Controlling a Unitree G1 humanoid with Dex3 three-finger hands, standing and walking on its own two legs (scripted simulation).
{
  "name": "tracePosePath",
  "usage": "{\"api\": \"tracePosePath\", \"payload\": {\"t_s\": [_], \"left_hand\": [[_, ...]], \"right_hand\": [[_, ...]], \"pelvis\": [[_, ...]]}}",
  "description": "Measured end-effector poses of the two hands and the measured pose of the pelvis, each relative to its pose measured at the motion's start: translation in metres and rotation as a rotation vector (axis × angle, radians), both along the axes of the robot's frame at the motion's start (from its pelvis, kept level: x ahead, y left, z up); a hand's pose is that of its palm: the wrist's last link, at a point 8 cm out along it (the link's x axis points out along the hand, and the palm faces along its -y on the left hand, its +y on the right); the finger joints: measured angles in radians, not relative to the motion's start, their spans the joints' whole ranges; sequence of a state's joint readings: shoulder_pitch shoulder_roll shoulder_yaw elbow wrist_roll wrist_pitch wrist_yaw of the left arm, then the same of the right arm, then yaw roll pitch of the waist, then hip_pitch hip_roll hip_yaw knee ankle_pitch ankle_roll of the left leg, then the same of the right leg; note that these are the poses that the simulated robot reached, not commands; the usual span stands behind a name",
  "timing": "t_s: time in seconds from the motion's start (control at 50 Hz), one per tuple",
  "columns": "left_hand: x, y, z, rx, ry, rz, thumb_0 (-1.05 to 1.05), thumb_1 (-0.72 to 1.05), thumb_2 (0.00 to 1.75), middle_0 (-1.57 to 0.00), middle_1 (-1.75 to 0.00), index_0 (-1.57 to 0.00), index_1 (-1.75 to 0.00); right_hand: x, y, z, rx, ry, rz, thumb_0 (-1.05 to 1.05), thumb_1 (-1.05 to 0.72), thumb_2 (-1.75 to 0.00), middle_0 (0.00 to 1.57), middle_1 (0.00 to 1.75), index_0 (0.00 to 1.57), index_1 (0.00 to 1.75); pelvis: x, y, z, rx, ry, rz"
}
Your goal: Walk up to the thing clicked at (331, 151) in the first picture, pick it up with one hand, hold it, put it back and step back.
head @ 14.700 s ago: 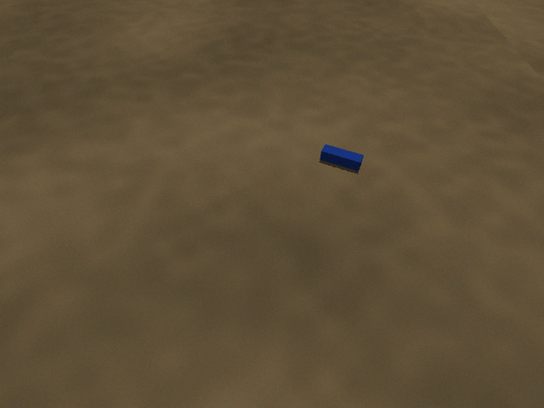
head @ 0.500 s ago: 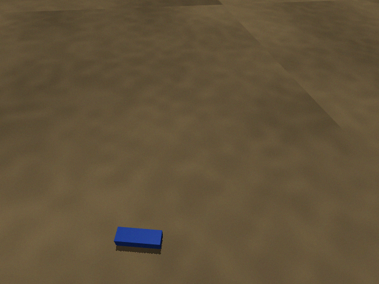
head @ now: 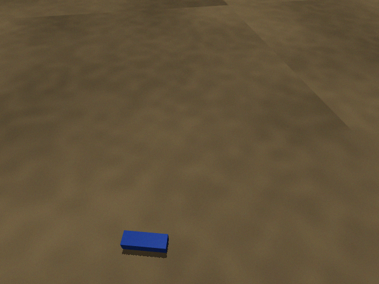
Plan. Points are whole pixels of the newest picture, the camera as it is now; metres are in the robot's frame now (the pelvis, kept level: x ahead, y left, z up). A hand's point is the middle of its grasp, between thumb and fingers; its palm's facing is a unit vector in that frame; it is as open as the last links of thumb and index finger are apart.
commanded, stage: walk up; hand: left
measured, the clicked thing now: (145, 241) +0.46 +0.23 -0.75
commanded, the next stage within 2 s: stand in 0.62 s
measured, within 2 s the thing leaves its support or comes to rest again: neither
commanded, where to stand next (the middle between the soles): +0.06 -0.02 m, yaw -3 degrees
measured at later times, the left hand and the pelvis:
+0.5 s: hand out of the picture +0.08 +0.25 -0.16, palm faces +0.01 -0.94 -0.33, open 7.4 cm; pelvis +0.00 +0.00 +0.00, yaw +0 degrees
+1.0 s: hand out of the picture +0.07 +0.25 -0.16, palm faces -0.02 -0.94 -0.34, open 7.4 cm; pelvis +0.00 +0.00 +0.00, yaw +0 degrees
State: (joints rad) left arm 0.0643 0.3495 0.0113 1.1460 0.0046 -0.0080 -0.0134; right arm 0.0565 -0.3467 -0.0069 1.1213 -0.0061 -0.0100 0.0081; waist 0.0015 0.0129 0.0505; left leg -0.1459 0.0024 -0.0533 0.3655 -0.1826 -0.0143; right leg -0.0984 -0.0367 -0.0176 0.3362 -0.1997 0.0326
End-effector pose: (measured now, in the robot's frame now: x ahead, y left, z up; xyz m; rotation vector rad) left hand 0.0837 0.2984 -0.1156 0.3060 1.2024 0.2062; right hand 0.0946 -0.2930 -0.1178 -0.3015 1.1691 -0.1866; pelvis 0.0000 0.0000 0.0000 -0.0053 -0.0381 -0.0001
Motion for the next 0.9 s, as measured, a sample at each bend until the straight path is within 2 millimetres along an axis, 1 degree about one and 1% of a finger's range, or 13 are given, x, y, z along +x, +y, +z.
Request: {"api": "tracePosePath", "payload": {"t_s": [0.14, 0.24, 0.42, 0.68, 0.9], "left_hand": [[-0.013, -0.003, -0.003, -0.006, 0.035, 0.017, 0.01, 0.91, 0.90, -0.21, -0.30, -0.20, -0.29], [-0.017, -0.004, -0.005, -0.009, 0.048, 0.023, 0.01, 0.91, 0.90, -0.21, -0.30, -0.20, -0.29], [-0.014, -0.004, -0.004, -0.007, 0.042, 0.022, 0.01, 0.91, 0.90, -0.21, -0.30, -0.20, -0.29], [-0.005, -0.004, -0.002, -0.006, 0.011, 0.014, 0.01, 0.91, 0.90, -0.21, -0.30, -0.20, -0.29], [-0.014, -0.004, -0.003, -0.004, 0.034, 0.003, 0.01, 0.91, 0.90, -0.21, -0.30, -0.20, -0.29]], "right_hand": [[-0.008, -0.002, -0.002, -0.002, 0.033, -0.007, 0.00, -0.90, -0.89, 0.20, 0.30, 0.20, 0.30], [-0.015, -0.004, -0.003, -0.007, 0.057, -0.013, 0.00, -0.90, -0.89, 0.20, 0.30, 0.20, 0.30], [-0.021, -0.005, -0.003, -0.009, 0.069, -0.021, 0.00, -0.90, -0.89, 0.20, 0.30, 0.20, 0.30], [-0.018, -0.004, -0.002, -0.011, 0.057, -0.012, 0.00, -0.90, -0.89, 0.20, 0.30, 0.20, 0.30], [-0.018, -0.007, -0.001, -0.016, 0.052, -0.004, 0.00, -0.90, -0.89, 0.20, 0.30, 0.20, 0.30]], "pelvis": [[0.001, -0.001, 0.001, 0.001, -0.001, 0.003], [0.001, -0.002, 0.001, 0.001, 0.000, 0.005], [0.002, -0.002, 0.001, -0.001, 0.000, 0.007], [0.003, -0.003, 0.001, 0.001, -0.001, 0.007], [-0.001, -0.003, 0.001, 0.002, -0.002, 0.002]]}}
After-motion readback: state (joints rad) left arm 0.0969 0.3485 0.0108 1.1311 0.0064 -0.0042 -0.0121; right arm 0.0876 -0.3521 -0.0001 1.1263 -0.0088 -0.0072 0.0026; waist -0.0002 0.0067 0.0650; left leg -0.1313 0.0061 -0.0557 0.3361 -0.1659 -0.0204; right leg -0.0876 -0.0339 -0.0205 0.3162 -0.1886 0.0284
